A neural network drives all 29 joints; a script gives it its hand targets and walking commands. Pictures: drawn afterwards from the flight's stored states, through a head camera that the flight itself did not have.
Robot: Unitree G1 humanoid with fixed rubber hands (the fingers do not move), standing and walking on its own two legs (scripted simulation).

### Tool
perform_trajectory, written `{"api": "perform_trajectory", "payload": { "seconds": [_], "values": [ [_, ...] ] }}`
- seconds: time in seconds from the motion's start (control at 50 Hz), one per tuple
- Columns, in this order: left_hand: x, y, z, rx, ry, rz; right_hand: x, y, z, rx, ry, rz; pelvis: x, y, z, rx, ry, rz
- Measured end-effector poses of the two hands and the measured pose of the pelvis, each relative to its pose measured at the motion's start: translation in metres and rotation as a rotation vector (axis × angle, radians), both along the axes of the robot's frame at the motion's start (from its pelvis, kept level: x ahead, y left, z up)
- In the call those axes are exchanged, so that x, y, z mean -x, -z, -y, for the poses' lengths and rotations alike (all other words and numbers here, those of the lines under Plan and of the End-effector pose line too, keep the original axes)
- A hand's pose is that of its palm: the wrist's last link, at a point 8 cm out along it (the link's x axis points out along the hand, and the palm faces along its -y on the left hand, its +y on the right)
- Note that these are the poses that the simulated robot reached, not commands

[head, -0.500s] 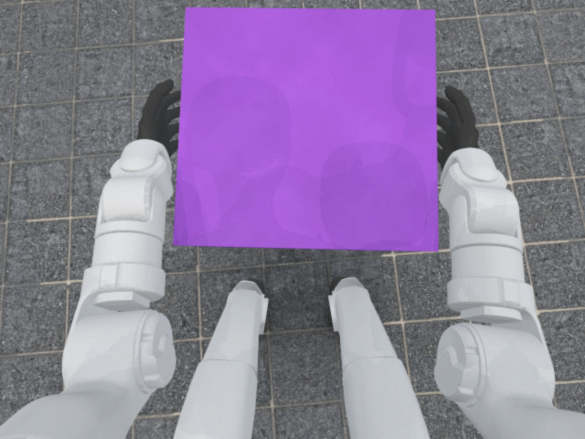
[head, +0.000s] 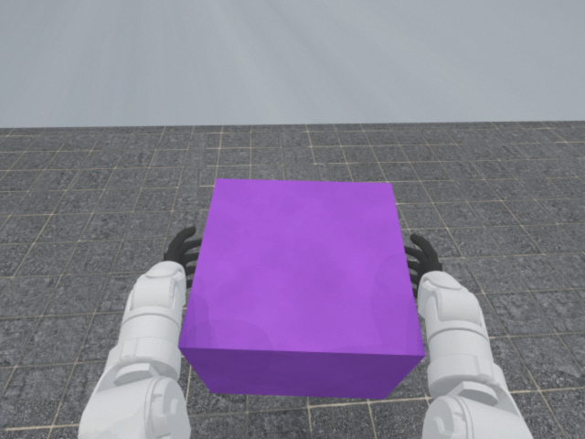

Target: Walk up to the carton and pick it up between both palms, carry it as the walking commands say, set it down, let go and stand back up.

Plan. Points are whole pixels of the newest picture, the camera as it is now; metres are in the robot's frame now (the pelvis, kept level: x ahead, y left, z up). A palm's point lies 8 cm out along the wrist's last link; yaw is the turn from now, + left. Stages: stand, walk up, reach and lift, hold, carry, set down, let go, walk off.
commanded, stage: reach and lift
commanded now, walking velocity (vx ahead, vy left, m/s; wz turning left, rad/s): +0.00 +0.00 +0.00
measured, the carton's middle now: (300, 289) +0.36 +0.00 +0.00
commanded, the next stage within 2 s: hold in 1.38 s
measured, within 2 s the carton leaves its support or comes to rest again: neither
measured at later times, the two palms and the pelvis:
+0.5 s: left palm (166, 288) +0.31 +0.20 +0.06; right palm (435, 289) +0.30 -0.18 +0.08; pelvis +0.05 +0.01 +0.03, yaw +1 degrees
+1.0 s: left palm (160, 270) +0.33 +0.20 +0.07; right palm (423, 269) +0.34 -0.17 +0.09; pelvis +0.02 +0.00 +0.02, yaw +1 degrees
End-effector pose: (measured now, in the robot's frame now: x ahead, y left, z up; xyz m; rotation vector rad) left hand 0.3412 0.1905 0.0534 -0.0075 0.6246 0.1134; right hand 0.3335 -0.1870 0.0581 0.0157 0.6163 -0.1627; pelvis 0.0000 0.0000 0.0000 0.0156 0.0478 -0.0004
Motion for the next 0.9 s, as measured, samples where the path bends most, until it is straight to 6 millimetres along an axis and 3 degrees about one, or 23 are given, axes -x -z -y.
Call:
{"api": "perform_trajectory", "payload": {
  "seconds": [0.08,0.26,0.36,0.52,0.66,0.78,0.9],
  "values": [
    [0.002,-0.004,-0.005,0.001,-0.010,-0.016,-0.004,-0.006,-0.004,-0.021,-0.018,-0.011,-0.018,-0.008,0.000,0.005,-0.012,0.061],
    [0.018,0.021,-0.006,-0.042,0.015,-0.133,0.012,0.019,-0.007,0.006,-0.020,-0.111,-0.048,-0.023,-0.006,0.015,-0.032,0.065],
    [0.017,0.011,-0.006,0.002,0.020,-0.089,0.023,0.006,-0.007,-0.003,0.026,-0.066,-0.055,-0.026,-0.007,0.015,-0.025,0.045],
    [0.032,-0.003,-0.004,0.031,0.009,-0.014,0.032,-0.026,-0.006,0.032,0.021,0.014,-0.044,-0.027,-0.012,0.016,-0.020,0.110],
    [0.046,-0.001,-0.005,-0.009,0.004,-0.067,0.042,-0.012,-0.006,0.024,-0.004,-0.040,-0.017,-0.023,-0.012,0.015,-0.021,0.164],
    [0.037,0.000,-0.006,-0.064,0.014,-0.093,0.033,0.004,-0.006,0.015,-0.027,-0.066,0.004,-0.018,-0.011,0.013,-0.025,0.149],
    [0.019,-0.015,-0.010,-0.079,0.012,-0.053,0.012,-0.011,-0.011,0.037,-0.047,-0.026,0.001,-0.019,-0.007,0.009,-0.015,0.106]
  ]
}}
